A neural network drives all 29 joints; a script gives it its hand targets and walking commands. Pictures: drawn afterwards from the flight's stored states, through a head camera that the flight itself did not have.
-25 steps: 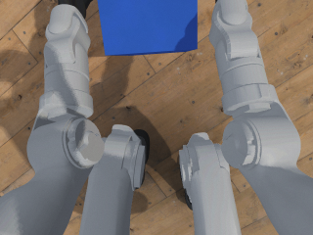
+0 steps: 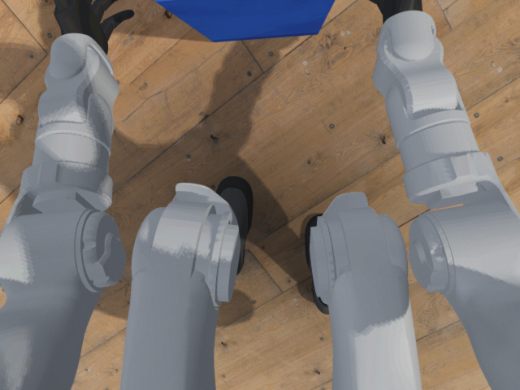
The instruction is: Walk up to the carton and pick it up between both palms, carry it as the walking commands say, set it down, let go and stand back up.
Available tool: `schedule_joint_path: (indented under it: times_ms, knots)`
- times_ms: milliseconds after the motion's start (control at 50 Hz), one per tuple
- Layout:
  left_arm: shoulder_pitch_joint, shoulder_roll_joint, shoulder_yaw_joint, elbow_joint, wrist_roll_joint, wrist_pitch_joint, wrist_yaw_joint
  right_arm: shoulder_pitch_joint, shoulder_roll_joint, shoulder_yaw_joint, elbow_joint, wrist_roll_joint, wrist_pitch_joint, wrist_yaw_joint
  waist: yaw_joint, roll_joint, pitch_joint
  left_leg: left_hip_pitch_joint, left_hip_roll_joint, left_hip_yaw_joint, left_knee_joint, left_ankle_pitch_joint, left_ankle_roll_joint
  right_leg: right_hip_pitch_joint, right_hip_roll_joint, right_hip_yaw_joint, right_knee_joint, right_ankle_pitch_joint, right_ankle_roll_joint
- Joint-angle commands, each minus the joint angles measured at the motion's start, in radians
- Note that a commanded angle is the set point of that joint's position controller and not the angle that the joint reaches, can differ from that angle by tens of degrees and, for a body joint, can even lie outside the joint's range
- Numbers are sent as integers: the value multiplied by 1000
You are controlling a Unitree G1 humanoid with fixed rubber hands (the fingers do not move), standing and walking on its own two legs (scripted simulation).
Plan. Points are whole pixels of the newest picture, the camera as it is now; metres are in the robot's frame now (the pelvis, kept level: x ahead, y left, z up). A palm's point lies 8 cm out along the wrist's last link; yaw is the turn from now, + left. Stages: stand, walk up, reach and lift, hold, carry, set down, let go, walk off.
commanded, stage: set down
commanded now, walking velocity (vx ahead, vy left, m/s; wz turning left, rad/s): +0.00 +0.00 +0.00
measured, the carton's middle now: out of the picture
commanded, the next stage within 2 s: let go in 1.56 s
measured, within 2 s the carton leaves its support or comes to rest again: neither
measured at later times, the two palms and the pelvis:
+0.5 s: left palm out of the picture +0.51 +0.26 -0.14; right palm out of the picture +0.55 -0.09 -0.14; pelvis -0.02 +0.02 +0.01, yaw -1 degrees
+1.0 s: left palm out of the picture +0.50 +0.24 +0.01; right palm out of the picture +0.56 -0.10 +0.02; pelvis -0.03 +0.01 +0.13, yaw +1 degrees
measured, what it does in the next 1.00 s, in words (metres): rises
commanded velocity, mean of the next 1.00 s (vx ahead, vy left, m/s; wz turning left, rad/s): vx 0.00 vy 0.00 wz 0.00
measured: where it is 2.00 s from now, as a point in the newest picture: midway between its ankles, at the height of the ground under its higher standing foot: (278, 261)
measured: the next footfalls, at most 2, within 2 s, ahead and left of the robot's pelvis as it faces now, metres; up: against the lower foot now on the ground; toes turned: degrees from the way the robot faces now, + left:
none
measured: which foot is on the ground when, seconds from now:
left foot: down 0.00-1.00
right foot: down 0.00-1.00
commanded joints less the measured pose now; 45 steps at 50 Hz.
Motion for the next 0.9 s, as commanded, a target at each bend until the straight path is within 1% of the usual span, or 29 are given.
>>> schedule_joint_path:
  times_ms: [0,20,40,60,80,100,140,160,220,260,280,340,380,400,420,460,480,520,560,580,600,640,660,680,700,760,780,840,880]
  knots:
    - [-523,152,-73,-278,-84,14,12,-566,-98,52,-195,62,43,-5,74,-179,-1710,741,-14,-23,-48,468,5,627,-108,109,-252,507,51]
    - [-548,196,-60,-280,-83,18,22,-586,-108,51,-161,71,59,-2,98,-188,-1662,725,-11,-16,-53,438,12,626,-110,113,-251,470,54]
    - [-550,212,-51,-228,-72,24,25,-567,-105,50,-87,73,71,7,110,-193,-1549,692,-5,-15,-61,398,20,584,-111,118,-258,409,57]
    - [-539,203,-47,-180,-59,30,21,-567,-108,47,-34,69,79,17,110,-188,-1455,668,3,-19,-59,351,23,535,-117,124,-267,344,57]
    - [-511,173,-55,-101,-47,38,13,-543,-93,46,45,68,85,30,98,-191,-1343,634,8,-23,-64,290,29,483,-122,123,-280,272,58]
    - [-460,161,-45,-11,-20,46,5,-503,-98,27,138,62,90,41,96,-168,-1232,589,15,-19,-70,218,29,424,-128,129,-291,198,54]
    - [-378,131,-18,87,22,59,-9,-453,-97,-16,220,42,88,58,80,-151,-1137,578,25,-26,-90,140,25,344,-132,119,-308,115,54]
    - [-350,129,0,100,41,59,-9,-444,-103,-37,223,39,81,61,83,-137,-1163,615,27,-29,-96,153,21,332,-130,112,-310,121,54]
    - [-348,147,48,63,82,39,18,-454,-159,-100,186,8,49,61,88,-103,-1283,740,16,-38,-99,261,16,280,-113,84,-291,189,52]
    - [-374,134,28,-6,80,32,33,-480,-181,-106,99,11,37,62,84,-83,-1394,842,7,-50,-103,343,19,274,-106,64,-283,242,50]
    - [-396,137,25,-71,76,28,41,-496,-181,-96,36,23,33,61,93,-80,-1485,902,3,-50,-98,395,20,295,-103,58,-279,277,48]
    - [-429,126,-27,-225,44,47,61,-536,-194,-57,-127,53,50,56,92,-85,-1733,1076,-12,-54,-108,481,28,367,-94,35,-287,330,49]
    - [-452,119,-77,-340,9,86,76,-548,-209,-31,-207,67,85,47,75,-87,-1962,1238,-25,-54,-131,515,25,472,-86,23,-303,355,46]
    - [-440,112,-100,-313,-1,123,82,-537,-218,-33,-186,71,114,43,69,-75,-1972,1269,-28,-56,-158,485,22,478,-82,17,-317,325,42]
    - [-442,107,-95,-414,-23,140,84,-534,-233,-51,-281,89,123,38,64,-68,-2033,1338,-32,-53,-154,569,21,530,-78,7,-319,387,39]
    - [-435,101,-103,-544,-40,185,90,-516,-280,-91,-403,74,154,21,28,-36,-2151,1459,-46,-66,-192,615,13,567,-66,-6,-355,412,37]
    - [-418,99,-106,-559,-34,207,93,-495,-305,-123,-403,54,171,15,-4,-15,-2108,1467,-47,-77,-209,595,12,516,-63,-8,-374,386,30]
    - [-426,90,-120,-548,-27,242,96,-432,-295,-137,-316,20,200,23,-48,13,-1992,1454,-39,-104,-246,533,8,413,-67,-7,-399,322,15]
    - [-397,71,-122,-544,-8,266,100,-379,-295,-157,-274,-7,217,39,-72,41,-1925,1463,-32,-128,-286,502,-4,352,-65,0,-427,290,5]
    - [-386,73,-113,-588,2,268,105,-368,-300,-167,-301,-8,217,45,-70,56,-1972,1504,-33,-135,-300,537,-10,372,-62,7,-437,313,4]
    - [-365,62,-116,-534,4,274,106,-347,-287,-165,-237,-3,221,53,-66,61,-1920,1496,-30,-142,-314,539,-12,334,-65,9,-448,296,3]
    - [-322,53,-108,-487,24,273,105,-328,-254,-154,-195,12,214,68,-40,71,-1893,1519,-27,-147,-337,586,-12,310,-61,16,-477,299,7]
    - [-309,49,-102,-476,34,271,102,-320,-245,-154,-186,13,210,74,-35,77,-1885,1524,-27,-145,-348,605,-12,311,-59,21,-494,306,8]
    - [-295,52,-87,-481,45,264,101,-312,-233,-151,-187,21,203,79,-20,70,-1899,1533,-28,-144,-364,628,-13,330,-56,24,-508,320,11]
    - [-289,50,-81,-462,50,261,100,-323,-233,-151,-178,19,199,81,-16,61,-1902,1522,-31,-136,-374,633,-13,356,-54,28,-524,336,14]
    - [-297,64,-62,-470,48,256,91,-386,-229,-134,-231,32,197,82,14,1,-1966,1485,-44,-107,-421,609,-6,507,-52,33,-569,382,24]
    - [-310,71,-53,-480,46,257,89,-418,-227,-128,-264,40,201,79,30,-19,-1992,1465,-48,-92,-435,590,-3,567,-53,42,-590,389,27]
    - [-346,120,-37,-519,32,275,83,-495,-242,-114,-340,44,228,62,50,-85,-2068,1401,-61,-55,-487,517,5,771,-59,50,-644,407,40]
    - [-368,142,-39,-530,24,294,79,-522,-254,-115,-354,38,255,49,50,-103,-2076,1370,-64,-38,-527,456,6,859,-67,57,-691,389,46]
